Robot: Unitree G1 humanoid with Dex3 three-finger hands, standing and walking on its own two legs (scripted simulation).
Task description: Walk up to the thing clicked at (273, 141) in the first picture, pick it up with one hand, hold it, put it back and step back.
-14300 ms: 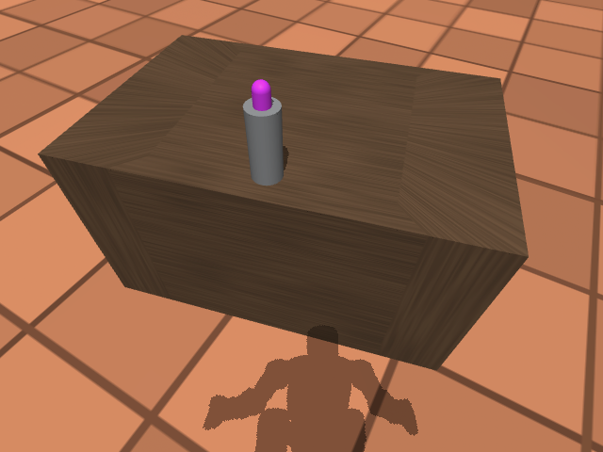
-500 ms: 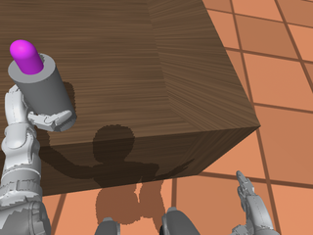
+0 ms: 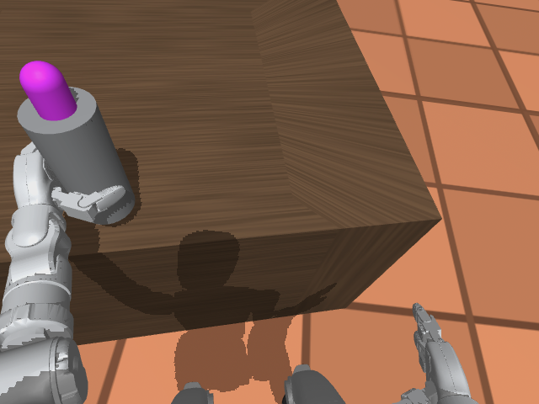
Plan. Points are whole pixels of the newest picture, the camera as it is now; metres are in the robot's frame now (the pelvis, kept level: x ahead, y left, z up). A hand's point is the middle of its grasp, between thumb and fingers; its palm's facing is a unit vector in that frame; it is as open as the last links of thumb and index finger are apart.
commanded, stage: settle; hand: left
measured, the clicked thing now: (80, 150) +0.45 +0.21 +0.11
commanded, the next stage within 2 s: lift in 0.12 s
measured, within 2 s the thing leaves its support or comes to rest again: neither
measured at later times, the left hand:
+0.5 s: hand (79, 161) +0.45 +0.22 +0.10, palm faces +0.18 -0.98 -0.03, open 11.3 cm
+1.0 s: hand (71, 151) +0.40 +0.19 +0.17, palm faces +0.20 -0.98 -0.05, open 11.3 cm
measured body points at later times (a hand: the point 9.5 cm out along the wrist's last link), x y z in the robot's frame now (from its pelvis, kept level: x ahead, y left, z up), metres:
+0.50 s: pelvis +0.01 +0.00 +0.01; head +0.07 +0.02 +0.46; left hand +0.43 +0.27 +0.10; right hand +0.16 -0.26 -0.02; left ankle +0.00 +0.13 -0.67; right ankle +0.03 -0.15 -0.67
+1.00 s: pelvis +0.02 +0.00 +0.03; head +0.03 -0.02 +0.48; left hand +0.38 +0.24 +0.18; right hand +0.18 -0.26 -0.02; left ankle +0.00 +0.13 -0.67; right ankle +0.03 -0.15 -0.67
